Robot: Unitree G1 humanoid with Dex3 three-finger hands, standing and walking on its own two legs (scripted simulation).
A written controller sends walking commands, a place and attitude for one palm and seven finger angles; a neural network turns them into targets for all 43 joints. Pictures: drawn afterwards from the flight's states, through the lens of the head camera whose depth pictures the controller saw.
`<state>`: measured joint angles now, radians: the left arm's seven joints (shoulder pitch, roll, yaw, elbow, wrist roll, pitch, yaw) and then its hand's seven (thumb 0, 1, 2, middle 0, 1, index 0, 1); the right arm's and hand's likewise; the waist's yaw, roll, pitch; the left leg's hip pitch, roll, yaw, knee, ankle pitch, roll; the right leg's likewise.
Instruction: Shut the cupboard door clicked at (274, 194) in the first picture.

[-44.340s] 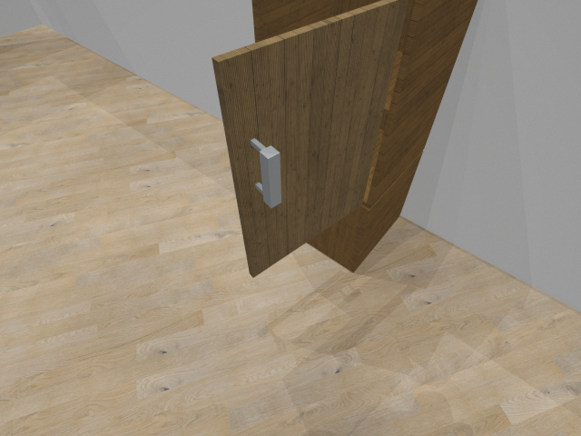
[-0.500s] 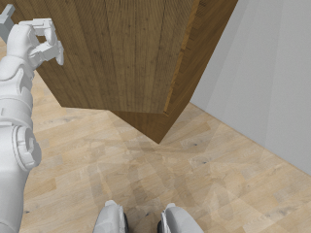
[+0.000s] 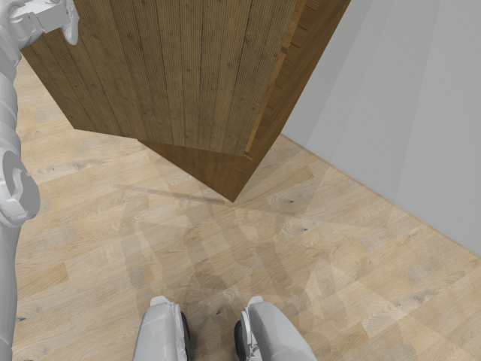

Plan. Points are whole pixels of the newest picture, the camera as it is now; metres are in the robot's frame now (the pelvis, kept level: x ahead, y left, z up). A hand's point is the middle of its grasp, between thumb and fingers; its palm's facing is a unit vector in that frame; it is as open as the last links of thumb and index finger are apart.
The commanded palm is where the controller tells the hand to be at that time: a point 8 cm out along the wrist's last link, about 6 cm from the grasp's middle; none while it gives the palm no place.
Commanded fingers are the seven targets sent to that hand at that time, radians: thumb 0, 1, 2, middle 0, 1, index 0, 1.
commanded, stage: push the door shut along its arc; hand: left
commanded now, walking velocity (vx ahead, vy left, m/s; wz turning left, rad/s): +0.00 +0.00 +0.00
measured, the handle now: out of the picture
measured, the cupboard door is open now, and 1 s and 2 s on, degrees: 26 19 19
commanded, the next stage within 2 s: pull the fist back off the door in 0.22 s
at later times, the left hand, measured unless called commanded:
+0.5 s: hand out of the picture +0.62 +0.15 +0.14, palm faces +0.14 -0.99 +0.04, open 3.2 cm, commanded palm +0.60 +0.14 +0.13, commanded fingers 0.00 0.90 0.90 -1.30 -1.50 -1.30 -1.50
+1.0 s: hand (101, 30) +0.56 +0.12 +0.13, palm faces +0.13 -0.99 +0.00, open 3.1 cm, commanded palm +0.52 +0.16 +0.13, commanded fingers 0.00 0.90 0.90 -1.30 -1.50 -1.30 -1.50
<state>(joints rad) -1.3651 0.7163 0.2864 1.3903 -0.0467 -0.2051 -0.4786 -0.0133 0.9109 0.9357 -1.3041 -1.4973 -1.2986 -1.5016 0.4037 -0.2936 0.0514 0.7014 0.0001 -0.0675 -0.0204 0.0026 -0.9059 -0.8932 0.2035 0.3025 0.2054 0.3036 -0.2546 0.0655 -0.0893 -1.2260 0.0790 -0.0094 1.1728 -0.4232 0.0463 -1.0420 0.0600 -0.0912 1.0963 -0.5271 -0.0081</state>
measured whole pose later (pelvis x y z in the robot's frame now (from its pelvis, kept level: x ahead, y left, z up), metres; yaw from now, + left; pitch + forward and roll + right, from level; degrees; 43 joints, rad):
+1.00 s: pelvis +0.03 -0.03 +0.04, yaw +2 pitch +22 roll -3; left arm -0.98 0.37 0.35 1.17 -0.04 -0.34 0.02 0.02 0.91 0.90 -1.30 -1.50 -1.30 -1.50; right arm 0.47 -0.27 -0.02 0.67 -0.04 0.03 0.09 0.00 -0.91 -0.89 0.20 0.30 0.20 0.30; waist -0.18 0.06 -0.12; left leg -0.96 0.07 0.02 0.98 -0.40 0.01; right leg -0.80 0.06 -0.06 0.94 -0.51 -0.04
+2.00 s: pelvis +0.03 -0.02 +0.09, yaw +3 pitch +2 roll +0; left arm -0.09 0.28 0.12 0.21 -0.10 -0.11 0.03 0.02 0.90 0.90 -1.14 -1.31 -1.13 -1.32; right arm 0.17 -0.25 0.01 0.58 0.07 0.02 -0.07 0.01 -0.91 -0.89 0.20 0.30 0.20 0.30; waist 0.01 0.05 -0.05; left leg -0.37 0.02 0.06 0.59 -0.26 0.02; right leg -0.24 0.01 -0.02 0.58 -0.37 -0.02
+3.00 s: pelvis +0.05 -0.03 +0.10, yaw +3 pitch -2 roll +0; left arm 0.48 0.35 0.34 -0.35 -0.09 -0.09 0.10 0.02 0.89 0.90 -0.22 -0.30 -0.21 -0.31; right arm 0.18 -0.23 0.01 0.62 0.03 -0.07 -0.07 0.01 -0.91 -0.89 0.20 0.30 0.20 0.30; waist 0.06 0.07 -0.02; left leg -0.18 0.01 0.05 0.44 -0.22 0.01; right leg -0.04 0.02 -0.03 0.40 -0.32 -0.03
